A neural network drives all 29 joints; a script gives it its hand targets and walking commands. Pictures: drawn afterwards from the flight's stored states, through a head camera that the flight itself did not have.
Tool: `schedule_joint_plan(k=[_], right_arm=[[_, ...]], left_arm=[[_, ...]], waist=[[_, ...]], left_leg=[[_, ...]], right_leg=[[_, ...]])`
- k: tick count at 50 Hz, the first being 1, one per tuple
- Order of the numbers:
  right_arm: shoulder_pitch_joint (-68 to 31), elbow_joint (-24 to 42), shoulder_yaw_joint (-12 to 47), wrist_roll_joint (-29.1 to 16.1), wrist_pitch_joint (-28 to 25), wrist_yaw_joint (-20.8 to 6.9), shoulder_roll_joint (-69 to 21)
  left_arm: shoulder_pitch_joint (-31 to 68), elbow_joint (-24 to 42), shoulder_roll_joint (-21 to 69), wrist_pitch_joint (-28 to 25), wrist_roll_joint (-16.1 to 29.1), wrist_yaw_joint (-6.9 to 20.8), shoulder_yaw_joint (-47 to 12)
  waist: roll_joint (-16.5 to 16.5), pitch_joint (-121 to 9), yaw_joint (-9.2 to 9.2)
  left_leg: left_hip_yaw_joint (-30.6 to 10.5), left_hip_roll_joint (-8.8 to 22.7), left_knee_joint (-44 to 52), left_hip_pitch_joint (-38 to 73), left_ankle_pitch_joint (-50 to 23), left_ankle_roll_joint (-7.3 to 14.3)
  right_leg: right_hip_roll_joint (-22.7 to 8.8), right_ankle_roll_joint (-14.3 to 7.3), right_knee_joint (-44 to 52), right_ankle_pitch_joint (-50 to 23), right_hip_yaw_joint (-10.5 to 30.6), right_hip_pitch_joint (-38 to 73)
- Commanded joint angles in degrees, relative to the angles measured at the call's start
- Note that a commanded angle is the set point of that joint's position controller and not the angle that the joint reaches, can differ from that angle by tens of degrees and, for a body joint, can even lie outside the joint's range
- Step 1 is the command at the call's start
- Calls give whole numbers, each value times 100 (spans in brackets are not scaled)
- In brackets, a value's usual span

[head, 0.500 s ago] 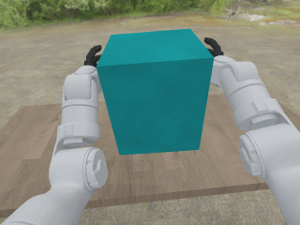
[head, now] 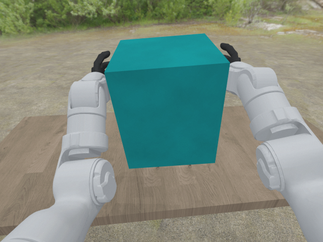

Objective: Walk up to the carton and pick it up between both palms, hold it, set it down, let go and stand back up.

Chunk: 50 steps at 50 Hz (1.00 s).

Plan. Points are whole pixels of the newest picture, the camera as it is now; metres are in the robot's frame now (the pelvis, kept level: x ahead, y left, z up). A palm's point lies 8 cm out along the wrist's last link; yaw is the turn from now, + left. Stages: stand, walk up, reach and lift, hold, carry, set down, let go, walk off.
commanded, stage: hold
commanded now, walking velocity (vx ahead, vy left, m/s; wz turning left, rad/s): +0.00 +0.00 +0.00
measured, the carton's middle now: (167, 100) +0.37 +0.00 +0.26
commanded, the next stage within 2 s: none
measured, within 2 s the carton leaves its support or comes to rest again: neither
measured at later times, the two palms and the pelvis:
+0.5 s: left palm (102, 81) +0.38 +0.15 +0.31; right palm (231, 73) +0.38 -0.15 +0.32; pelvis +0.00 +0.00 +0.00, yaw +0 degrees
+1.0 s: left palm (101, 82) +0.37 +0.15 +0.31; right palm (231, 75) +0.37 -0.15 +0.32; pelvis +0.00 +0.00 +0.00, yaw +0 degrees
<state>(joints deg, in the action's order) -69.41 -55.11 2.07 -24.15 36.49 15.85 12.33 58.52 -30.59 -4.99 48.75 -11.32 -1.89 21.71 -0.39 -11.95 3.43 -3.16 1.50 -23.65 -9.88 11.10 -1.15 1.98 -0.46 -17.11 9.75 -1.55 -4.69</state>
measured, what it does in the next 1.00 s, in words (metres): stands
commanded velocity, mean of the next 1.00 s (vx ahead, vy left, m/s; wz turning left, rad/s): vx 0.00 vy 0.00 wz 0.00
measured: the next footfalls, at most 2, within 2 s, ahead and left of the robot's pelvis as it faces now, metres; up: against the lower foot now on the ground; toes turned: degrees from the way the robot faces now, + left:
none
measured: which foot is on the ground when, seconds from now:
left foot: down 0.00-1.00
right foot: down 0.00-1.00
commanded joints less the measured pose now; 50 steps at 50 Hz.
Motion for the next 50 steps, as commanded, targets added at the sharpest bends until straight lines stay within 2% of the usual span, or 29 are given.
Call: schedule_joint_plan(k=[1,4,7,12,13,14,16,19,20,21,22,24,25,28,30,31,32,34,35,36,40,41,43,45,47,48,50], right_arm=[[-4356,1553,472,-800,-97,-759,-3921],[-4427,1473,448,-796,-142,-804,-3906],[-4747,1703,580,-862,-206,-828,-4016],[-4731,1744,596,-937,-249,-852,-4039],[-4576,1636,557,-943,-228,-853,-3999],[-4608,1641,635,-979,-216,-857,-4023],[-4606,1686,698,-991,-202,-838,-4012],[-4515,1482,479,-869,-172,-822,-3878],[-4559,1457,498,-854,-164,-822,-3905],[-4443,1414,430,-824,-157,-814,-3857],[-4461,1551,562,-903,-177,-809,-3950],[-4557,1706,673,-1032,-170,-774,-3978],[-4604,1869,786,-1093,-184,-755,-4021],[-4491,1988,807,-1086,-163,-698,-4004],[-4310,1837,725,-1036,-117,-687,-3943],[-4342,2036,778,-1055,-137,-680,-3950],[-4282,1965,741,-1037,-108,-672,-3977],[-4316,1998,797,-1064,-96,-680,-3972],[-4369,2245,897,-1107,-128,-671,-4073],[-4288,2217,934,-1159,-105,-657,-4079],[-4217,2132,770,-1037,-87,-653,-3923],[-4304,2190,793,-1027,-107,-667,-3943],[-4390,2387,882,-1053,-145,-669,-4054],[-4510,2453,897,-1056,-145,-671,-4071],[-4277,2239,906,-1080,-92,-665,-4110],[-4259,2167,1002,-1123,-76,-678,-4151],[-4191,2117,949,-1104,-60,-686,-4068]], left_arm=[[4926,567,3385,-423,912,704,-1997],[4964,456,3363,-460,908,709,-1925],[4939,337,3388,-494,911,661,-1830],[5124,526,3466,-595,1083,568,-1932],[5163,642,3474,-601,1106,547,-2001],[5109,624,3376,-588,1069,537,-1913],[4901,554,3320,-530,985,544,-1821],[4911,341,3306,-519,1002,581,-1851],[4935,262,3259,-522,974,598,-1788],[4936,312,3276,-528,985,610,-1835],[4938,531,3323,-555,1006,601,-1874],[4908,583,3316,-533,1007,588,-1852],[4823,598,3302,-516,975,590,-1858],[4699,624,3281,-476,968,612,-1862],[4733,699,3267,-466,943,632,-1872],[4645,761,3353,-455,973,639,-1954],[4773,853,3320,-463,988,641,-2004],[4702,838,3296,-420,931,642,-1979],[4692,1061,3408,-430,1025,634,-2127],[4718,1147,3351,-431,1031,608,-2151],[4616,977,3409,-358,954,653,-2138],[4616,945,3448,-348,928,658,-2138],[4628,1045,3464,-379,999,648,-2191],[4690,1044,3539,-385,1008,611,-2230],[4668,1093,3371,-402,972,593,-2133],[4631,1091,3311,-393,888,590,-2015],[4579,1085,3278,-365,890,611,-2032]], waist=[[-322,-1221,152],[-387,-1324,108],[-272,-1509,-71],[-286,-1917,-8],[-351,-1908,64],[-254,-1879,-25],[-134,-1881,-81],[-155,-1525,28],[-121,-1465,-14],[-178,-1480,73],[-165,-1709,18],[-192,-1776,1],[-194,-1810,-65],[-111,-1729,-2],[-122,-1593,65],[-143,-1706,65],[-196,-1661,132],[-195,-1588,71],[-214,-1844,76],[-210,-1820,79],[-336,-1490,128],[-374,-1508,87],[-253,-1721,81],[-314,-1726,72],[-200,-1654,50],[-143,-1636,-62],[-116,-1596,-5]], left_leg=[[51,-283,408,153,-921,-260],[48,-290,455,59,-752,-235],[24,-298,409,62,-831,-173],[28,-295,330,180,-925,-174],[13,-288,319,201,-1023,-218],[13,-301,310,225,-1055,-177],[35,-315,305,258,-1066,-150],[41,-280,415,115,-727,-140],[51,-285,416,125,-689,-121],[52,-293,403,136,-769,-168],[41,-302,329,203,-1066,-175],[24,-347,210,293,-1342,-210],[23,-367,149,335,-1517,-207],[21,-361,165,389,-1497,-206],[22,-340,219,398,-1397,-227],[24,-341,209,386,-1453,-240],[19,-348,207,399,-1430,-250],[11,-348,203,430,-1411,-251],[-7,-349,147,468,-1582,-266],[-7,-351,112,523,-1717,-287],[-1,-325,226,407,-1397,-294],[14,-317,236,379,-1349,-287],[18,-332,192,436,-1455,-261],[-9,-323,193,458,-1433,-278],[13,-343,187,464,-1500,-240],[20,-343,207,472,-1515,-210],[10,-322,233,476,-1487,-202]], right_leg=[[206,223,192,-924,268,341],[174,194,194,-785,283,407],[194,217,163,-817,279,420],[224,228,125,-918,297,399],[223,219,102,-1009,302,385],[227,235,121,-1013,301,429],[223,272,121,-1095,303,511],[195,255,198,-766,301,272],[179,257,215,-752,319,272],[182,260,201,-870,315,310],[208,266,146,-1100,301,412],[218,300,122,-1404,311,531],[211,331,97,-1579,298,553],[227,354,116,-1636,271,614],[238,334,127,-1514,259,523],[235,328,119,-1580,276,585],[216,333,119,-1583,289,579],[220,347,105,-1582,268,565],[238,340,65,-1751,263,660],[253,353,48,-1888,264,635],[219,293,118,-1512,274,523],[220,275,126,-1397,263,500],[231,306,107,-1560,264,597],[245,297,98,-1509,245,590],[221,349,76,-1676,281,570],[235,356,61,-1674,258,624],[238,351,71,-1620,262,611]])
